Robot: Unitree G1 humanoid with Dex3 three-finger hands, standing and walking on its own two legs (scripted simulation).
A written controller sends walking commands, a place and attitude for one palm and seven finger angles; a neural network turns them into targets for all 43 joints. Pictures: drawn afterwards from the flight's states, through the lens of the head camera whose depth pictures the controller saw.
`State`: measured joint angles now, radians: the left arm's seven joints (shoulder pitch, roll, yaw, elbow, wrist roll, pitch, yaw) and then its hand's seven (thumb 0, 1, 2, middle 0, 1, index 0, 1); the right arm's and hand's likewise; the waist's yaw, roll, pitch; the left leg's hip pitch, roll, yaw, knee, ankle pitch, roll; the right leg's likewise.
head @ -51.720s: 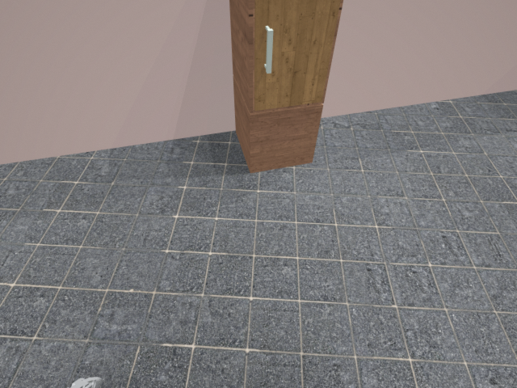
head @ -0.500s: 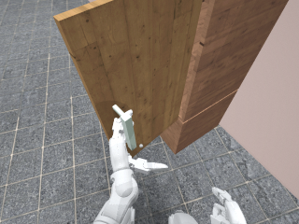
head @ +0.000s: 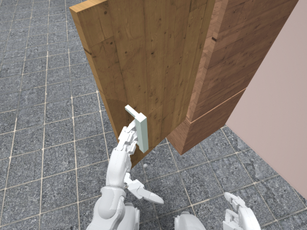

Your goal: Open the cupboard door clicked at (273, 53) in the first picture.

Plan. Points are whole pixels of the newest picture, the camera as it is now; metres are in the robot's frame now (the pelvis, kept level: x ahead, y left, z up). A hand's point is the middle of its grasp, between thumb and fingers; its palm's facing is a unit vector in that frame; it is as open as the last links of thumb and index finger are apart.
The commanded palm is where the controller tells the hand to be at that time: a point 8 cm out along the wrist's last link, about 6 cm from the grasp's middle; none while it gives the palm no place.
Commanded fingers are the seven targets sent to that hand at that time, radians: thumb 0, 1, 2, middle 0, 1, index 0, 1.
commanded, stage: slide the hand sideways off the handle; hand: left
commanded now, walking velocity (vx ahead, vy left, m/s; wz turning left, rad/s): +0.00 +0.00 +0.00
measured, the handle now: (137, 130) +0.36 +0.06 +0.05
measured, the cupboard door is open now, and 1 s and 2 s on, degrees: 100 100 100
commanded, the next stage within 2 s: draw the hand back to the body in 0.76 s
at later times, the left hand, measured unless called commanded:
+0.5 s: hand (126, 179) +0.24 +0.07 +0.04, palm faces -0.09 -1.00 +0.01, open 16.4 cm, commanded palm +0.21 +0.13 +0.04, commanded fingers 0.00 -0.50 0.30 -0.15 -0.30 -0.15 -0.30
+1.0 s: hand (108, 186) +0.22 +0.11 +0.06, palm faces -0.10 -0.99 -0.03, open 16.4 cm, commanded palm +0.19 +0.17 +0.07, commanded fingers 0.00 -0.50 0.30 -0.15 -0.30 -0.15 -0.30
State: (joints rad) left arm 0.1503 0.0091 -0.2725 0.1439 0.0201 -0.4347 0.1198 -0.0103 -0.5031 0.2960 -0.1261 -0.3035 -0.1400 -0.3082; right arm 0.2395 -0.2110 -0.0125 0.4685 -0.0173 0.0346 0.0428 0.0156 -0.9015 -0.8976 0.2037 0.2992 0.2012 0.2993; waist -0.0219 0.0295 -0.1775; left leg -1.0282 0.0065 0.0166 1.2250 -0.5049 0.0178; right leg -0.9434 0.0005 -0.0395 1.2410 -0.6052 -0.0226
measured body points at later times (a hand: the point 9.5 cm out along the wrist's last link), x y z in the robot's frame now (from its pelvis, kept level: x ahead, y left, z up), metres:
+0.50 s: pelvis +0.01 +0.00 +0.00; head +0.09 -0.01 +0.44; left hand +0.23 +0.13 +0.04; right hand +0.21 -0.22 -0.09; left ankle +0.05 +0.11 -0.63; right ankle +0.00 -0.11 -0.63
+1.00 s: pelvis +0.00 -0.01 -0.01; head +0.07 -0.01 +0.43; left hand +0.22 +0.16 +0.06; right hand +0.19 -0.23 -0.09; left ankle +0.05 +0.11 -0.63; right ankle +0.00 -0.11 -0.63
